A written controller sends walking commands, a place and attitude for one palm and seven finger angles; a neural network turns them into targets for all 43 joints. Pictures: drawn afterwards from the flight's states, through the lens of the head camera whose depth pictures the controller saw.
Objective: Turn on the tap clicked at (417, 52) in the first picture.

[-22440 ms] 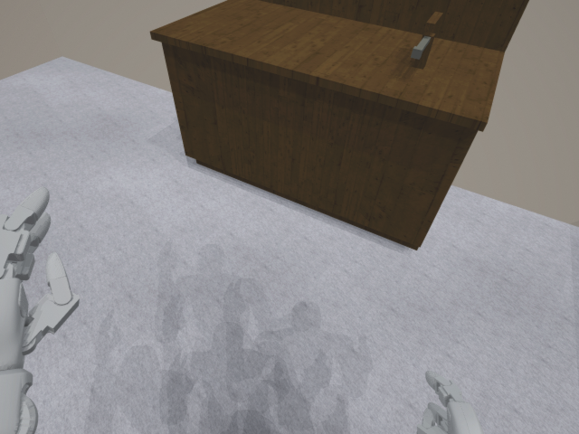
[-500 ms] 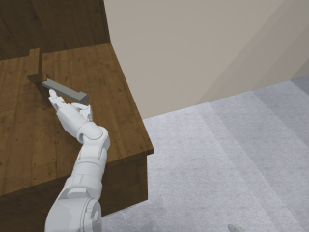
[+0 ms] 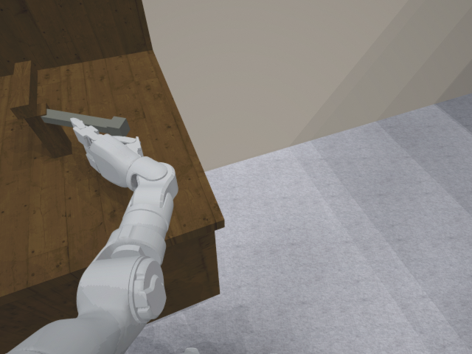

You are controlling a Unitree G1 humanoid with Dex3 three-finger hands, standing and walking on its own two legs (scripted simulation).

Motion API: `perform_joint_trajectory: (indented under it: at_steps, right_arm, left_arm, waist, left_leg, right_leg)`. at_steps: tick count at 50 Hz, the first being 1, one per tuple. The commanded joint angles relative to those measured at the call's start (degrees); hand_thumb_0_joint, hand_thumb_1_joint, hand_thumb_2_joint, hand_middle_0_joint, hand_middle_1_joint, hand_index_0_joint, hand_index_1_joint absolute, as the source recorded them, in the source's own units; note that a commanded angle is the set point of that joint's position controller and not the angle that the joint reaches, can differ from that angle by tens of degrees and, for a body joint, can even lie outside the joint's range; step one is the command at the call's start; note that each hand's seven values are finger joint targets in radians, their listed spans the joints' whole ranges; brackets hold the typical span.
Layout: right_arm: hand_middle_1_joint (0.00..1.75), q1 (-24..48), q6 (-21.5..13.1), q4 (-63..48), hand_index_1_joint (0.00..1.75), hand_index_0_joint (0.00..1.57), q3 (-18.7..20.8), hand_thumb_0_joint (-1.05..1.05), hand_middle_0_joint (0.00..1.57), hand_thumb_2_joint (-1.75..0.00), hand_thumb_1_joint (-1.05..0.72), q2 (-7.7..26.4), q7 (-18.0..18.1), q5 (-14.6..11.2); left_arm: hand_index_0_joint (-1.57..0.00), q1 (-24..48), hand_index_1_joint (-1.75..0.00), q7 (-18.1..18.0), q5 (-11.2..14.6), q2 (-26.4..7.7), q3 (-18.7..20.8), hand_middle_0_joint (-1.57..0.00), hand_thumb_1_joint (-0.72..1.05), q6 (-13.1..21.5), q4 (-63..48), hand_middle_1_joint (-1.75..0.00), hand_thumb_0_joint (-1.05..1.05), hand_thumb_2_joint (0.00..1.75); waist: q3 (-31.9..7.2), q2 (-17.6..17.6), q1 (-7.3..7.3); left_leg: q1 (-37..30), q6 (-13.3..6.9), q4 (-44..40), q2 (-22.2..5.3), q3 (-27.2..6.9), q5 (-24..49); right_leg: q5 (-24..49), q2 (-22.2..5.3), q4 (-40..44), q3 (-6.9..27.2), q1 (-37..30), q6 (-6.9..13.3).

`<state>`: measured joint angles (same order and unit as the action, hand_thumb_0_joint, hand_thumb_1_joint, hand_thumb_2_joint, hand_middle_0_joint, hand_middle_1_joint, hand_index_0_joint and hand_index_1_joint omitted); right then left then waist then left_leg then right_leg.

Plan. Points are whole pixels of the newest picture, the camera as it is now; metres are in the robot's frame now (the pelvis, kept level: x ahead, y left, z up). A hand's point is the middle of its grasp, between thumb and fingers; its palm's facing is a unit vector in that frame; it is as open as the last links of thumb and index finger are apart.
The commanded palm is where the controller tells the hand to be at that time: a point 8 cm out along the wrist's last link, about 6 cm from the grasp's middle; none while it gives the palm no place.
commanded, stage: push the lever round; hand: left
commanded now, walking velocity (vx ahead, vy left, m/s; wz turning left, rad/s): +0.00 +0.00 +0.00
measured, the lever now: (118, 128) +0.50 +0.20 +0.10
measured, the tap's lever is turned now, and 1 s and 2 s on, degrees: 56 86 86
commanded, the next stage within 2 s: lift the hand up off the lever in 0.56 s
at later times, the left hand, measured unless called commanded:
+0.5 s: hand (143, 130) +0.50 +0.16 +0.09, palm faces +0.82 -0.56 -0.15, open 7.9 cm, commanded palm +0.45 +0.18 +0.10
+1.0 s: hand (142, 121) +0.52 +0.16 +0.10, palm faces +0.81 -0.57 -0.13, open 7.9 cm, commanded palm +0.45 +0.18 +0.11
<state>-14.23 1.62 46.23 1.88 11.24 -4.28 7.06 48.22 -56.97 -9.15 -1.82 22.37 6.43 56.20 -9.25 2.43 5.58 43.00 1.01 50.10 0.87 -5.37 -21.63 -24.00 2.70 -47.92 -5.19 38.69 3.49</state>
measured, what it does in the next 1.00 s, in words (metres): stands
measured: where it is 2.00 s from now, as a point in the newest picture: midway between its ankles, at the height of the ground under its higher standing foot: outside the picture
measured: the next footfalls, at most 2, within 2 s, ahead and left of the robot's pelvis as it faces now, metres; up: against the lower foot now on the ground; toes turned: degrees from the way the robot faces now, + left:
none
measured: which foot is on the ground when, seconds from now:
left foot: down 0.00-1.00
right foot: down 0.00-1.00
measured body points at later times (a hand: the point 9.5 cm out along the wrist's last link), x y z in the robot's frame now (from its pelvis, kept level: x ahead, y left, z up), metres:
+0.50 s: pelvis +0.01 -0.01 +0.00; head +0.07 -0.01 +0.45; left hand +0.45 +0.19 +0.10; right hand +0.04 -0.26 -0.13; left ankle +0.02 +0.13 -0.69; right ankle -0.01 -0.08 -0.69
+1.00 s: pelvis +0.02 +0.00 +0.01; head +0.09 +0.00 +0.45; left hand +0.47 +0.19 +0.11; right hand +0.02 -0.25 -0.13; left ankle +0.02 +0.13 -0.69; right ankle -0.01 -0.08 -0.69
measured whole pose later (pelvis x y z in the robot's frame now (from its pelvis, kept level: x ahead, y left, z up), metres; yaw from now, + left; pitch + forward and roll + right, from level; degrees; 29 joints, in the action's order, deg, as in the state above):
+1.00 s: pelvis +0.02 +0.00 +0.01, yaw -1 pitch +17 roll -1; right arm -19.5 1.1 45.9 2.3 11.7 -6.4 8.1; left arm 53.8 -57.0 -11.0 -7.1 28.7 5.7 61.2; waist -10.0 2.4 9.0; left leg 42.9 1.1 47.8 -0.2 -4.6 -22.1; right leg -23.7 3.7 -45.1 -4.3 38.7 3.7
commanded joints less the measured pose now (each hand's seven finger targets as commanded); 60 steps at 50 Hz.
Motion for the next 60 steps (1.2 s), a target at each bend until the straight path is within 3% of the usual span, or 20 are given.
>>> perform_joint_trajectory:
  at_steps: [1,3,6,8,9,18,20,23,25,28,33,38,41,44,47,49,52,56,59,60]
  right_arm:
    - [0.3,-2.31,-2.28,-5.06,0.3,0.2,2.6,0.0,0.2,-0.9,-0.9,8.03,0.16,0.46]
    - [0.3,-2.91,-2.37,-4.46,0.3,0.2,2.81,0.0,0.2,-0.9,-0.9,8.31,0.18,0.58]
    - [0.3,-3.54,-2.48,-4.65,0.3,0.2,2.69,0.0,0.2,-0.9,-0.9,8.15,-0.06,0.67]
    - [0.3,-4.09,-2.47,-4.1,0.3,0.2,2.83,0.0,0.2,-0.9,-0.9,8.53,0.05,0.68]
    - [0.3,-4.52,-2.49,-4.52,0.3,0.2,2.67,0.0,0.2,-0.9,-0.9,8.31,-0.07,0.78]
    - [0.3,-6.29,-2.23,-4.81,0.3,0.2,2.91,0.0,0.2,-0.9,-0.9,8.73,-0.15,0.79]
    - [0.3,-6.52,-2.16,-5.24,0.3,0.2,2.87,0.0,0.2,-0.9,-0.9,8.67,-0.16,0.64]
    - [0.3,-6.77,-2.08,-4.53,0.3,0.2,2.91,0.0,0.2,-0.9,-0.9,8.85,-0.12,0.7]
    - [0.3,-7.29,-2.19,-4.62,0.3,0.2,2.76,0.0,0.2,-0.9,-0.9,8.93,-0.28,0.83]
    - [0.3,-7.56,-2.14,-4.37,0.3,0.2,2.92,0.0,0.2,-0.9,-0.9,9.07,-0.29,0.86]
    - [0.3,-8.85,-1.99,-4.23,0.3,0.2,2.97,0.0,0.2,-0.9,-0.9,9.3,-0.64,1.1]
    - [0.3,-9.21,-1.96,-4.26,0.3,0.2,3.02,0.0,0.2,-0.9,-0.9,9.16,-1.19,1.16]
    - [0.3,-9.4,-2.0,-4.34,0.3,0.2,2.91,0.0,0.2,-0.9,-0.9,9.44,-1.25,1.04]
    - [0.3,-10.03,-1.96,-4.15,0.3,0.2,3.04,0.0,0.2,-0.9,-0.9,9.49,-1.15,1.07]
    - [0.3,-10.18,-1.9,-4.46,0.3,0.2,3.26,0.0,0.2,-0.9,-0.9,9.23,-1.58,1.25]
    - [0.3,-9.74,-1.86,-4.49,0.3,0.2,3.29,0.0,0.2,-0.9,-0.9,9.04,-1.91,1.15]
    - [0.3,-9.67,-2.04,-4.64,0.3,0.2,3.38,0.0,0.2,-0.9,-0.9,9.34,-1.96,1.01]
    - [0.3,-9.1,-2.05,-4.27,0.3,0.2,3.46,0.0,0.2,-0.9,-0.9,9.26,-1.86,0.92]
    - [0.3,-8.55,-2.11,-4.41,0.3,0.2,3.64,0.0,0.2,-0.9,-0.9,8.88,-2.06,0.93]
    - [0.3,-8.44,-2.13,-4.43,0.3,0.2,3.66,0.0,0.2,-0.9,-0.9,8.84,-2.13,0.95]
  left_arm:
    - [-0.15,29.35,-0.15,-0.36,-2.61,-7.21,-1.97,-0.15,0.9,2.54,-9.07,-0.15,0.0,0.9]
    - [-0.15,28.84,-0.15,-0.87,-2.7,-9.75,0.67,-0.15,0.9,2.38,-8.23,-0.15,0.0,0.9]
    - [-0.15,29.78,-0.15,-1.09,-3.47,-8.94,-0.46,-0.15,0.9,2.12,-7.14,-0.15,0.0,0.9]
    - [-0.15,30.32,-0.15,-1.37,-4.22,-11.46,1.29,-0.15,0.9,1.96,-5.71,-0.15,0.0,0.9]
    - [-0.15,31.09,-0.15,-1.38,-4.3,-10.23,0.15,-0.15,0.9,2.05,-6.13,-0.15,0.0,0.9]
    - [-0.15,29.97,-0.15,-1.13,-4.61,-14.71,3.65,-0.15,0.9,2.46,-6.08,-0.15,0.0,0.9]
    - [-0.15,29.79,-0.15,-0.93,-4.27,-14.69,3.59,-0.15,0.9,2.47,-5.93,-0.15,0.0,0.9]
    - [-0.15,32.92,-0.15,-0.7,-4.71,-15.05,2.95,-0.15,0.9,2.7,-5.96,-0.15,0.0,0.9]
    - [-0.15,32.32,-0.15,-0.64,-4.58,-14.89,2.89,-0.15,0.9,2.54,-3.96,-0.15,0.0,0.9]
    - [-0.15,33.53,-0.15,-0.56,-4.78,-15.7,3.25,-0.15,0.9,2.88,-4.24,-0.15,0.0,0.9]
    - [-0.15,33.57,-0.15,-0.62,-4.74,-17.28,4.76,-0.15,0.9,2.89,-2.68,-0.15,0.0,0.9]
    - [-0.15,33.83,-0.15,-0.23,-4.65,-14.42,2.29,-0.15,0.9,2.91,-3.57,-0.15,0.0,0.9]
    - [-0.15,34.61,-0.15,-0.25,-4.15,-15.99,3.4,-0.15,0.9,2.41,-3.2,-0.15,0.0,0.9]
    - [-0.15,35.15,-0.15,-0.15,-3.99,-18.06,4.9,-0.15,0.9,2.6,-5.1,-0.15,0.0,0.9]
    - [-0.15,32.21,-0.15,-0.13,-4.27,-16.08,3.73,-0.15,0.9,2.5,-7.22,-0.15,0.0,0.9]
    - [-0.15,30.73,-0.15,0.21,-4.34,-13.34,1.75,-0.15,0.9,1.95,-7.58,-0.15,0.0,0.9]
    - [-0.15,29.5,-0.15,0.35,-2.95,-14.55,3.5,-0.15,0.9,1.28,-8.48,-0.15,0.0,0.9]
    - [-0.15,31.25,-0.15,0.75,-3.15,-14.74,2.83,-0.15,0.9,1.11,-11.61,-0.15,0.0,0.9]
    - [-0.15,29.89,-0.15,1.02,-3.33,-11.97,0.32,-0.15,0.9,0.86,-15.21,-0.15,0.0,0.9]
    - [-0.15,28.68,-0.15,1.27,-2.93,-10.84,-0.25,-0.15,0.9,0.43,-15.23,-0.15,0.0,0.9]
  waist:
    - [-19.77,-2.86,2.22]
    - [-20.09,-2.6,1.84]
    - [-20.22,-2.37,2.68]
    - [-19.12,-1.97,2.6]
    - [-19.26,-1.86,2.97]
    - [-20.65,-1.93,2.75]
    - [-20.73,-3.47,3.12]
    - [-19.97,-0.58,3.86]
    - [-19.39,-2.43,4.16]
    - [-20.65,-0.2,4.25]
    - [-21.24,-0.82,4.26]
    - [-21.81,0.76,4.24]
    - [-20.97,-1.5,4.47]
    - [-22.52,-0.47,3.91]
    - [-24.36,0.89,3.17]
    - [-22.44,2.16,3.09]
    - [-21.91,-1.8,2.71]
    - [-21.35,0.11,2.8]
    - [-22.44,2.56,2.44]
    - [-22.35,1.08,2.36]
  left_leg:
    - [-11.48,-2.01,-3.78,0.04,2.49,13.45]
    - [-10.82,-1.99,-3.7,0.03,2.45,13.65]
    - [-10.82,-2.22,-3.71,-0.04,3.01,13.84]
    - [-9.84,-2.29,-3.89,-0.11,2.86,13.05]
    - [-10.06,-2.41,-4.14,-0.03,3.03,13.42]
    - [-9.04,-2.62,-3.84,-0.07,3.61,14.69]
    - [-8.7,-2.78,-3.9,-0.06,3.7,14.42]
    - [-9.46,-2.72,-3.95,-0.19,3.45,14.19]
    - [-8.93,-2.87,-3.93,-0.23,3.52,13.82]
    - [-9.64,-2.78,-3.7,-0.28,3.28,14.6]
    - [-9.27,-2.75,-3.27,-0.34,3.13,15.84]
    - [-11.93,-2.49,-3.83,-0.56,2.94,17.68]
    - [-10.59,-2.79,-4.14,-0.47,3.14,16.11]
    - [-11.71,-2.7,-4.58,-0.52,2.91,17.47]
    - [-14.73,-2.36,-4.32,-0.75,3.23,21.52]
    - [-15.7,-2.04,-4.84,-0.96,2.99,22.33]
    - [-14.14,-2.39,-5.27,-0.65,3.27,20.82]
    - [-15.47,-2.33,-5.42,-0.65,3.2,21.32]
    - [-19.01,-1.81,-5.33,-0.92,2.95,24.89]
    - [-19.18,-1.74,-5.34,-0.87,2.92,25.37]
  right_leg:
    - [16.75,-2.04,8.32,1.88,-8.14,-2.49]
    - [17.73,-2.12,8.38,2.07,-8.96,-2.58]
    - [18.5,-2.24,8.54,2.16,-8.93,-2.79]
    - [17.99,-2.31,8.72,2.4,-8.66,-2.74]
    - [18.64,-2.28,8.74,2.35,-8.91,-2.86]
    - [24.6,-2.88,8.76,3.02,-12.13,-3.6]
    - [24.95,-2.81,8.85,3.05,-12.44,-3.93]
    - [23.15,-2.78,8.9,3.1,-10.9,-3.58]
    - [22.85,-2.63,9.11,2.88,-10.39,-3.82]
    - [22.48,-2.46,8.55,2.95,-9.84,-3.5]
    - [23.85,-2.35,8.01,2.71,-9.8,-3.58]
    - [22.64,-1.68,8.09,2.02,-9.01,-3.07]
    - [22.48,-1.73,8.81,2.28,-9.96,-3.48]
    - [23.71,-1.77,8.58,2.25,-11.43,-3.35]
    - [26.54,-1.4,8.42,1.79,-12.27,-3.05]
    - [25.15,-1.11,8.39,1.36,-10.93,-2.68]
    - [27.03,-1.3,9.29,1.67,-13.69,-3.19]
    - [26.66,-1.39,9.32,1.68,-13.33,-2.97]
    - [27.33,-1.06,8.98,1.23,-12.89,-2.51]
    - [27.85,-0.94,9.13,1.04,-13.29,-2.56]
